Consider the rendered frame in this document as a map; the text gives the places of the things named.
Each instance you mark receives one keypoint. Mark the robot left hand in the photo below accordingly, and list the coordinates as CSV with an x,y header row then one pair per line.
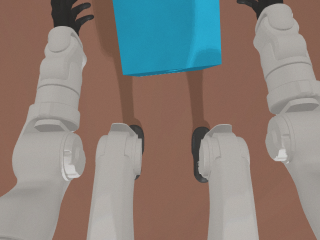
x,y
64,15

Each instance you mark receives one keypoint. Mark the robot right thigh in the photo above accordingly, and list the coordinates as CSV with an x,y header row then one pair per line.
x,y
232,213

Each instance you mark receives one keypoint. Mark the robot right hand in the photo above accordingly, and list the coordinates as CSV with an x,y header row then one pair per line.
x,y
260,5

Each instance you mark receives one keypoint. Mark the robot thigh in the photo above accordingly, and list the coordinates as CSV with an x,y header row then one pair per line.
x,y
232,213
111,210

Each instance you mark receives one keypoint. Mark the carton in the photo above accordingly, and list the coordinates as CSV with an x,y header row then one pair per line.
x,y
167,36

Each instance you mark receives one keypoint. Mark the robot left upper arm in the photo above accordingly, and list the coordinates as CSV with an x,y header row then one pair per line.
x,y
44,164

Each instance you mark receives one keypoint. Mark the right robot forearm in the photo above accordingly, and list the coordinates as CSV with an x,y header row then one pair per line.
x,y
286,65

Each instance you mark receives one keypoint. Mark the left robot forearm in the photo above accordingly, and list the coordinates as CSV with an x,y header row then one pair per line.
x,y
59,86

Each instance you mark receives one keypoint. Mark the robot right upper arm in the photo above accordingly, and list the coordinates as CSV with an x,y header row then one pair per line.
x,y
294,139

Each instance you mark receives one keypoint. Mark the robot left thigh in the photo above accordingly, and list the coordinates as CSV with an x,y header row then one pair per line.
x,y
111,210

